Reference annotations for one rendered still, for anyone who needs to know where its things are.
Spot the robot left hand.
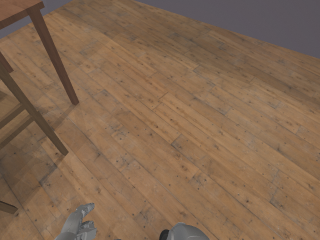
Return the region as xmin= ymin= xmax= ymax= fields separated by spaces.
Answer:
xmin=60 ymin=202 xmax=97 ymax=240

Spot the robot right thigh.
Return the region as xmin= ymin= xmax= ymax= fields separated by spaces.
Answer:
xmin=168 ymin=224 xmax=210 ymax=240

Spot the table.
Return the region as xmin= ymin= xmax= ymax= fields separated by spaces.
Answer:
xmin=0 ymin=0 xmax=79 ymax=106

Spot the chair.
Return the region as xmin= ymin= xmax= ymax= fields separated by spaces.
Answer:
xmin=0 ymin=62 xmax=69 ymax=214

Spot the robot right foot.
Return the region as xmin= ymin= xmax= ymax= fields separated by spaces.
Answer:
xmin=159 ymin=229 xmax=169 ymax=240

